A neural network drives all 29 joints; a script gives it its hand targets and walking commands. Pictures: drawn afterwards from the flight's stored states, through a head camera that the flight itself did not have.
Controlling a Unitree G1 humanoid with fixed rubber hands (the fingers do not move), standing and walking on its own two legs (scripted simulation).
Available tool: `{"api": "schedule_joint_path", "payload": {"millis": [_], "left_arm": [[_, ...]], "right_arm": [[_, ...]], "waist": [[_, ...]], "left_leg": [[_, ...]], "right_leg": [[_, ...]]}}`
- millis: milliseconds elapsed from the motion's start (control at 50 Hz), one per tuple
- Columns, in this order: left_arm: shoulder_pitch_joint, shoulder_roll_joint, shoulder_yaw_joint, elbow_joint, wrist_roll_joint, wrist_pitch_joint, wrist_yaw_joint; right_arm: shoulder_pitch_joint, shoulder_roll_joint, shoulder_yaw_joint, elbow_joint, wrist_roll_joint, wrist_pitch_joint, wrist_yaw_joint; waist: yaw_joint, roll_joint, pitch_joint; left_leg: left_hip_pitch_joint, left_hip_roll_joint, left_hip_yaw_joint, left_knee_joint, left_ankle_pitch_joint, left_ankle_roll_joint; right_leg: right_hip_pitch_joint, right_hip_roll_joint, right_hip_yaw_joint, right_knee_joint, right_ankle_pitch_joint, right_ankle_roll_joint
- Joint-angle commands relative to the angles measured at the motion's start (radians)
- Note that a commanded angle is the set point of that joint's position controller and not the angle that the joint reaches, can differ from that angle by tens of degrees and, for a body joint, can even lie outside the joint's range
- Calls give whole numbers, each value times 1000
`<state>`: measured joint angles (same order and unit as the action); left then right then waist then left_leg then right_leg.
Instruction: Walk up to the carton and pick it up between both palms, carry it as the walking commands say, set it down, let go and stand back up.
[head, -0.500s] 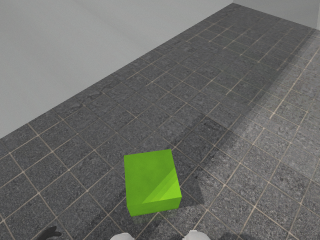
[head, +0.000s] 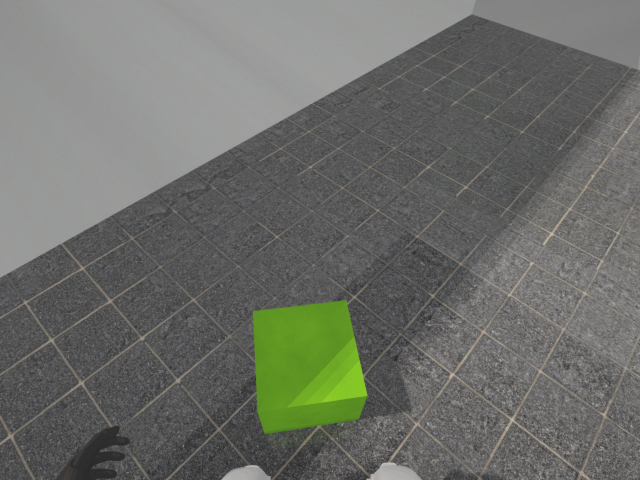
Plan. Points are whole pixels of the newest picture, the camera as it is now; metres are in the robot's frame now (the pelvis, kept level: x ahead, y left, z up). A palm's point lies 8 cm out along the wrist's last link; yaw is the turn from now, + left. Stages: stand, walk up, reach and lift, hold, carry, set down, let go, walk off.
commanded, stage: walk up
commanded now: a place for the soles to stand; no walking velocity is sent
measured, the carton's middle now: (306, 365) +0.51 +0.04 -0.62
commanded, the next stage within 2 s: none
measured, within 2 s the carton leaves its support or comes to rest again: neither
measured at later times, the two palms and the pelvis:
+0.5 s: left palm out of the picture +0.12 +0.31 -0.09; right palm out of the picture +0.09 -0.34 -0.07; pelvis +0.00 +0.00 +0.00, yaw +1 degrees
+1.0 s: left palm out of the picture +0.11 +0.30 -0.09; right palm out of the picture +0.09 -0.34 -0.07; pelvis +0.00 -0.01 +0.00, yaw +3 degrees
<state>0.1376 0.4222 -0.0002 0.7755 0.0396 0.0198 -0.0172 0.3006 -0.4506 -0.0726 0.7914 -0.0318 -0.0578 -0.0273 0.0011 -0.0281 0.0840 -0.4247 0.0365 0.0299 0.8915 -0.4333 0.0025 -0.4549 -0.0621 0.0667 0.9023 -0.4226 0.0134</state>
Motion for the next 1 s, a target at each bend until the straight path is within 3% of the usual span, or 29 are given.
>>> {"api": "schedule_joint_path", "payload": {"millis": [0, 40, 80, 120, 160, 200, 220, 280, 340, 380, 400, 420, 460, 480, 500, 560, 600, 620, 640, 660, 720, 740, 780, 840, 860, 880, 920, 940, 980], "left_arm": [[-28, 199, 99, -24, -20, -23, 10], [16, 225, 109, -4, -17, -37, 10], [-9, 259, 117, -11, -14, -42, 12], [-54, 267, 109, -30, -22, -39, 12], [-78, 242, 95, -45, -24, -32, 11], [-66, 191, 89, -43, -31, -20, 16], [-64, 197, 91, -50, -26, -19, 20], [-6, 213, 98, -31, -22, -36, 15], [-17, 252, 110, -24, -17, -39, 11], [-50, 251, 106, -47, -23, -33, 12], [-82, 242, 96, -53, -29, -29, 12], [-98, 233, 99, -51, -24, -26, 11], [-57, 193, 95, -44, -26, -14, 12], [-44, 201, 99, -37, -26, -17, 12], [-22, 207, 105, -31, -23, -19, 11], [12, 232, 108, -17, -12, -36, 9], [-7, 259, 113, -30, -16, -40, 11], [-27, 268, 109, -37, -18, -38, 10], [-54, 262, 105, -44, -23, -36, 10], [-78, 241, 94, -52, -27, -32, 9], [-65, 197, 92, -50, -24, -20, 11], [-33, 190, 96, -52, -31, -19, 13], [-10, 195, 98, -37, -28, -29, 11], [-2, 245, 115, -32, -14, -38, 11], [1, 267, 113, -37, -17, -35, 10], [-33, 265, 109, -45, -22, -34, 9], [-76, 244, 102, -56, -22, -26, 8], [-91, 223, 92, -58, -25, -20, 7], [-68, 183, 92, -59, -29, -13, 9]], "right_arm": [[-10, -299, -49, -28, 11, -28, -8], [-62, -257, -33, -36, 17, -24, -8], [-31, -213, -28, -33, 30, -22, -9], [14, -209, -33, -10, 30, -21, -12], [49, -209, -39, -6, 29, -28, -9], [26, -271, -45, -13, 23, -36, -8], [14, -289, -47, -26, 22, -38, -13], [-31, -260, -37, -38, 25, -29, -17], [-28, -212, -31, -35, 34, -19, -14], [9, -207, -36, -21, 35, -18, -14], [30, -215, -39, -12, 26, -20, -11], [42, -221, -36, -7, 28, -22, -9], [11, -281, -48, -21, 18, -30, -8], [-16, -297, -49, -28, 14, -31, -11], [-26, -295, -46, -33, 15, -29, -13], [-57, -239, -29, -40, 26, -17, -10], [-28, -206, -29, -34, 32, -16, -11], [4, -196, -30, -22, 32, -16, -12], [36, -202, -34, -14, 32, -19, -10], [55, -204, -36, -2, 29, -23, -9], [14, -274, -51, -19, 19, -30, -9], [-8, -289, -44, -31, 22, -31, -11], [-50, -271, -41, -35, 21, -23, -12], [-51, -206, -27, -41, 32, -14, -12], [-34, -200, -28, -32, 35, -12, -15], [6, -193, -32, -18, 33, -12, -13], [64, -194, -37, 3, 32, -18, -9], [49, -214, -39, 4, 25, -24, -9], [22, -269, -47, -15, 15, -33, -8]], "waist": [[13, 87, -75], [33, 45, -81], [18, -70, -78], [-12, -109, -119], [-36, -43, -130], [-7, 93, -131], [-1, 85, -95], [14, 58, -126], [6, -60, -116], [-7, -93, -131], [-31, -77, -102], [-34, -39, -86], [-4, 125, -88], [6, 124, -81], [14, 86, -82], [29, 4, -76], [4, -57, -110], [-3, -120, -109], [-28, -96, -102], [-35, -71, -109], [-8, 67, -120], [7, 118, -98], [24, 100, -92], [21, -61, -84], [19, -132, -94], [-5, -144, -98], [-30, -106, -103], [-29, -59, -74], [-6, 105, -108]], "left_leg": [[-59, 199, -472, -367, -17, 194], [-132, 130, -330, -265, 79, 144], [-162, 4, -144, -125, 162, 70], [-32, -32, -61, -48, 134, 64], [74, 5, -145, -164, 181, 92], [85, 171, -438, -304, 250, 183], [63, 211, -499, -313, 305, 227], [-42, 154, -378, -237, 369, 175], [-100, 0, -136, -101, 217, 76], [-25, -25, -100, -74, 131, 77], [18, -14, -112, -120, 125, 83], [19, 22, -203, -200, 112, 106], [14, 173, -486, -365, 59, 187], [3, 213, -542, -366, 102, 221], [-28, 203, -505, -350, 115, 219], [-153, 69, -271, -222, 139, 106], [-89, -37, -97, -70, 137, 63], [-37, -49, -63, -30, 126, 63], [18, -41, -76, -63, 121, 65], [46, -16, -128, -136, 175, 82], [30, 154, -466, -318, 182, 188], [6, 190, -498, -337, 195, 219], [-77, 147, -417, -304, 190, 182], [-154, -6, -163, -127, 154, 78], [-100, -49, -80, -35, 118, 63], [-49, -51, -27, -21, 79, 53], [43, -33, -78, -111, 124, 71], [48, -7, -170, -193, 139, 88], [37, 147, -468, -328, 196, 186]], "right_leg": [[47, 21, -53, -72, -89, -63], [156, -22, 14, -207, -7, -79], [191, -112, 164, -323, 28, -144], [113, -177, 206, -328, 78, -198], [28, -107, 98, -199, 168, -142], [-17, 7, -56, 19, 67, -57], [-17, 20, -56, 19, 15, -51], [128, -11, -18, -129, 124, -73], [178, -118, 133, -283, 129, -159], [93, -154, 157, -285, 63, -190], [30, -134, 128, -262, 52, -164], [25, -83, 64, -201, 50, -128], [-9, 19, -60, 1, -50, -59], [11, 27, -53, -16, -107, -51], [59, 25, -51, -67, -90, -57], [181, -55, 51, -276, -4, -103], [151, -153, 189, -349, 24, -184], [105, -191, 220, -356, 35, -206], [52, -178, 187, -321, 66, -201], [41, -130, 107, -259, 110, -160], [31, 13, -56, -19, 23, -64], [33, 22, -51, -25, -16, -58], [135, 7, -37, -141, 20, -74], [180, -112, 127, -331, 0, -150], [129, -174, 201, -403, -48, -189], [102, -216, 220, -407, -45, -214], [34, -161, 124, -312, -8, -174], [-5, -95, 61, -228, 34, -126], [2, 11, -61, 6, 9, -54]]}}
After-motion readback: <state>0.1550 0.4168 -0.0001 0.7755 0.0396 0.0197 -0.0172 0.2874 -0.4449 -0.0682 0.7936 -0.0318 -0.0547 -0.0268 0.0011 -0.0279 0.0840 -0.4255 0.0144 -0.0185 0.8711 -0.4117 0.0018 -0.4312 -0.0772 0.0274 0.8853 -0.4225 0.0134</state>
